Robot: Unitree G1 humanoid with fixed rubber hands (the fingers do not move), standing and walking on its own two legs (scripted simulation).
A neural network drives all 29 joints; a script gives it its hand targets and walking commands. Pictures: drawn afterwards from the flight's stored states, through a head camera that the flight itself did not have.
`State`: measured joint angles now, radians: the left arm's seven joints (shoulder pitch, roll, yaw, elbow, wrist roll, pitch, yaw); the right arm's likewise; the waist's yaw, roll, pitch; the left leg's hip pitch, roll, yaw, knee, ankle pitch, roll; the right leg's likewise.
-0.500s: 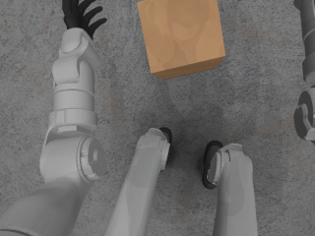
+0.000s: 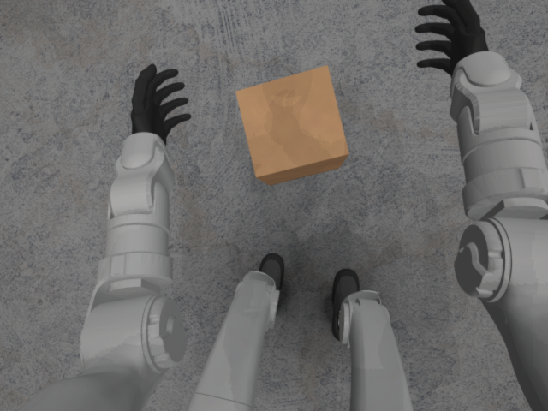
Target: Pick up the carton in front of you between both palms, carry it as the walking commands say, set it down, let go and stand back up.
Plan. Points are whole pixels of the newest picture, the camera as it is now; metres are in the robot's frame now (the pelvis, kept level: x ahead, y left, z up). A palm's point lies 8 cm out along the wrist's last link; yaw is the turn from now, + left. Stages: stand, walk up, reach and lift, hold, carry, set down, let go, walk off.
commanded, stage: let go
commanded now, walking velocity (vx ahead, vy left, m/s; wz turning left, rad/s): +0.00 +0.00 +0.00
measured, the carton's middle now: (294, 134) +0.54 +0.10 -0.53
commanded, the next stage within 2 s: stand in 1.32 s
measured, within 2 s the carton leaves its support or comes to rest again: neither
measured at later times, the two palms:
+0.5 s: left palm (59, 255) +0.28 +0.27 +0.02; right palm (524, 216) +0.38 -0.16 +0.00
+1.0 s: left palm (85, 301) +0.25 +0.21 +0.05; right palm out of the picture +0.25 -0.25 +0.05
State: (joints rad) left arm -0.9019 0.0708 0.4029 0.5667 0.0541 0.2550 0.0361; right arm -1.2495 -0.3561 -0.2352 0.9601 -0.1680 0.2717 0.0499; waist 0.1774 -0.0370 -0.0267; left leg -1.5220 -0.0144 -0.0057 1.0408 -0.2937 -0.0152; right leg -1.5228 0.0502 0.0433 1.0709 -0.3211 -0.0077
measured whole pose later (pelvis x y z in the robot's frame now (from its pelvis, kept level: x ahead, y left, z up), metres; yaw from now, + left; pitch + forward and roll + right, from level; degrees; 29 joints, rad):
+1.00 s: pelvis +0.09 -0.02 +0.12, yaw +1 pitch +0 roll +1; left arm 0.21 0.22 0.04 0.44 0.00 0.09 -0.08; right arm 0.24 -0.22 -0.03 0.43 0.02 0.08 0.05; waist 0.00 -0.02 0.05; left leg -0.16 0.00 -0.05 0.42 -0.26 -0.03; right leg -0.15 0.05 0.02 0.44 -0.29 -0.04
